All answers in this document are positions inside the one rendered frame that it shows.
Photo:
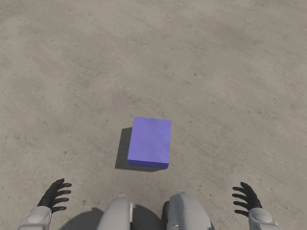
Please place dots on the robot right shin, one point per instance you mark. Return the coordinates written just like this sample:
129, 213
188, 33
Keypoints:
172, 222

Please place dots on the robot right forearm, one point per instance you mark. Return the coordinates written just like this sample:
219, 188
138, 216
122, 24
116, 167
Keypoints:
260, 219

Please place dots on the carton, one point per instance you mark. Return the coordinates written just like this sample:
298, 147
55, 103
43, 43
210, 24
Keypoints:
150, 143

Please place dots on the right robot hand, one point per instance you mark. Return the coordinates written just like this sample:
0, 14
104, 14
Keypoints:
250, 197

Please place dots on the robot left thigh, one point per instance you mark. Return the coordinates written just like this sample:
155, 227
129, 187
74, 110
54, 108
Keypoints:
117, 216

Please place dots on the left robot hand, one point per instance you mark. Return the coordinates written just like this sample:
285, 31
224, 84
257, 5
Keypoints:
49, 199

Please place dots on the robot left forearm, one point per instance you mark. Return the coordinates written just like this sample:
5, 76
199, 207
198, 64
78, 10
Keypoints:
39, 218

